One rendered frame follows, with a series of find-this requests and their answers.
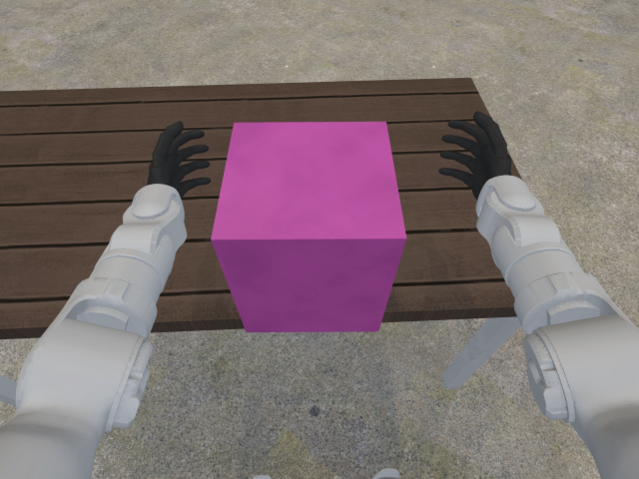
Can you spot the left robot hand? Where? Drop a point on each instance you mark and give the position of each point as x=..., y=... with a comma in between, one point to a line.
x=165, y=168

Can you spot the robot right upper arm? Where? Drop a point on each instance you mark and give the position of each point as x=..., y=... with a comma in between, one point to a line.
x=586, y=372

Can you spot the table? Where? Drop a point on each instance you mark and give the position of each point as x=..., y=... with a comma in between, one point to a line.
x=72, y=160

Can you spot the robot left upper arm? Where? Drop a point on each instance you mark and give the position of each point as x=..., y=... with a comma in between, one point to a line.
x=87, y=379

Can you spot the left robot forearm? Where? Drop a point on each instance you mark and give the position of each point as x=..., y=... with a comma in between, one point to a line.
x=124, y=287

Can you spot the carton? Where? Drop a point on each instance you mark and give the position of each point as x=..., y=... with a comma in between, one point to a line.
x=309, y=229

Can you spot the right robot hand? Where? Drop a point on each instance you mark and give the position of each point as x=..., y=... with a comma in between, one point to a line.
x=491, y=158

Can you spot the right robot forearm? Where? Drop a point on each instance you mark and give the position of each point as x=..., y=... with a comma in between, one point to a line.
x=548, y=284

